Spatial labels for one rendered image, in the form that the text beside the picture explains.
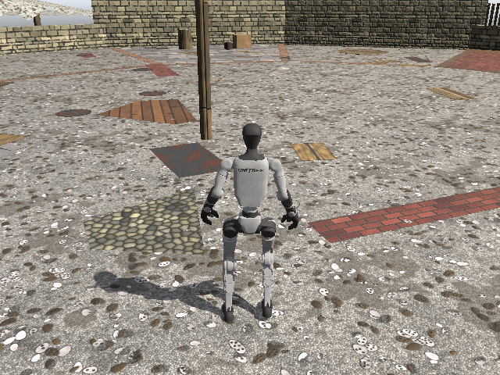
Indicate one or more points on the robot right thigh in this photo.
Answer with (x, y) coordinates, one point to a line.
(268, 231)

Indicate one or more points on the left robot shin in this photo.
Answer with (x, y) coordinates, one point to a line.
(228, 285)

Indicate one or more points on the left robot forearm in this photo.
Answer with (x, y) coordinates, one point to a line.
(209, 202)

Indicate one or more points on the left robot hand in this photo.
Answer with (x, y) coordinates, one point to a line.
(205, 214)

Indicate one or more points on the right robot forearm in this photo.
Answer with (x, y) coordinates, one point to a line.
(289, 206)

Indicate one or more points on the right robot hand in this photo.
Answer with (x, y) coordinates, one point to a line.
(294, 219)

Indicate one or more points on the robot right upper arm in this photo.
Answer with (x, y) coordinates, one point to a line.
(279, 177)

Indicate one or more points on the robot left upper arm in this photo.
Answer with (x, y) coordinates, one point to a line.
(221, 176)

